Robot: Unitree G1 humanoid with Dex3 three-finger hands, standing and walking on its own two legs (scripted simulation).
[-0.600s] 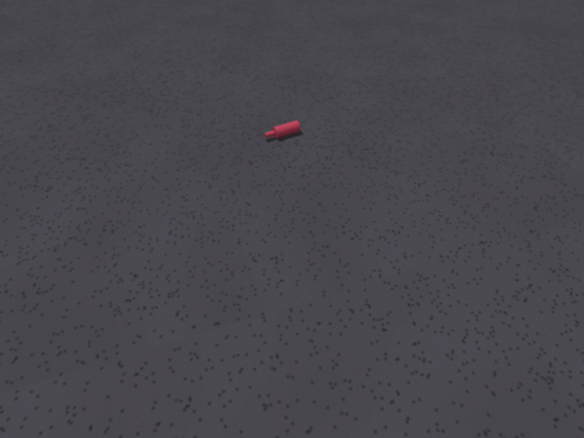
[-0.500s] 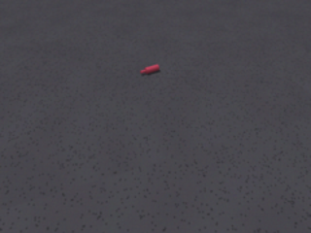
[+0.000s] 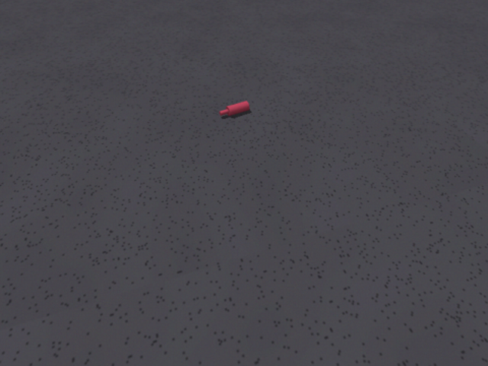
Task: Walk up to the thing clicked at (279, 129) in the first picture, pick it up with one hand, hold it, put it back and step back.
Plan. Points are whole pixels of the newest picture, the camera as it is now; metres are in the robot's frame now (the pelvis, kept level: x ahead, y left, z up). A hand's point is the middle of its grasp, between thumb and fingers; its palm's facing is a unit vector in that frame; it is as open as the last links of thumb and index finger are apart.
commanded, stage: stand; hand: left
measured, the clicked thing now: (233, 109) +1.75 +0.00 -0.75
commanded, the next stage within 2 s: walk up in 0.52 s
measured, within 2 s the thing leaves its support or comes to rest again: neither
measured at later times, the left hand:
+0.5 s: hand out of the picture +0.08 +0.25 -0.16, palm faces -0.03 -0.94 -0.34, open 7.4 cm
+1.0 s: hand (140, 343) +0.19 +0.19 -0.14, palm faces +0.18 -0.91 -0.36, open 7.4 cm
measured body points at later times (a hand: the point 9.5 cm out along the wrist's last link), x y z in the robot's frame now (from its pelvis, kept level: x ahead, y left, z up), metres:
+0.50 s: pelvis +0.00 +0.00 +0.00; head +0.02 +0.00 +0.45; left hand +0.08 +0.30 -0.13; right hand +0.08 -0.30 -0.13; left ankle -0.01 +0.13 -0.75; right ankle -0.01 -0.12 -0.75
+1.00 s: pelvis +0.14 -0.10 -0.01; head +0.13 -0.11 +0.44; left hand +0.18 +0.24 -0.11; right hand +0.23 -0.44 -0.13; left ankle +0.09 +0.03 -0.68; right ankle +0.15 -0.22 -0.75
